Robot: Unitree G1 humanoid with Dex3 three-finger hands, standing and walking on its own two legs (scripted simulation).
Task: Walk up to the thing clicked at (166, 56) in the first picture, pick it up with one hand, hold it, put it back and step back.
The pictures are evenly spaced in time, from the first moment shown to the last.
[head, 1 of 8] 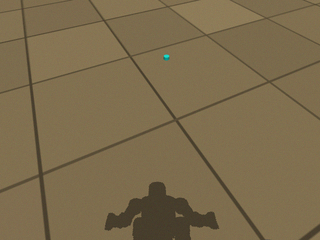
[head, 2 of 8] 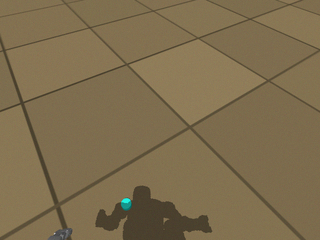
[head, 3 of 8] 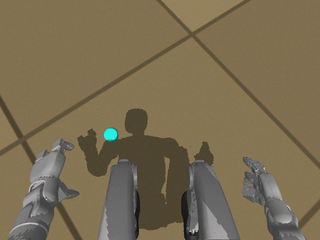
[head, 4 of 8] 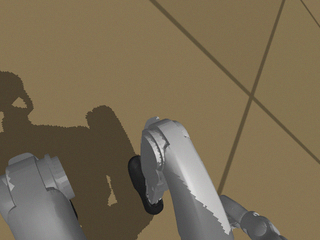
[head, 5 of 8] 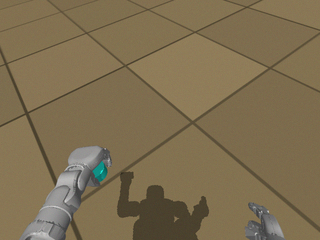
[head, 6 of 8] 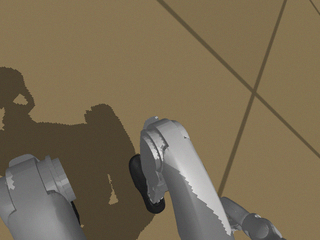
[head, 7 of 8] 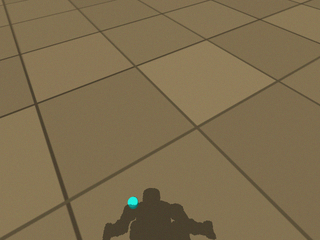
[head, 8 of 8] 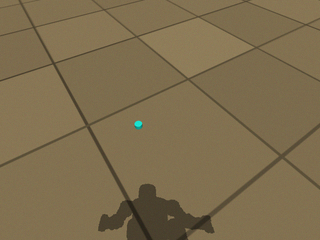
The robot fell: no
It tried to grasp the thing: yes
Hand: left
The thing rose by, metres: 0.69
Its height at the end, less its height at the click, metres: +0.00
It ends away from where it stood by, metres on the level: 0.01
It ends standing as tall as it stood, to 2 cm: yes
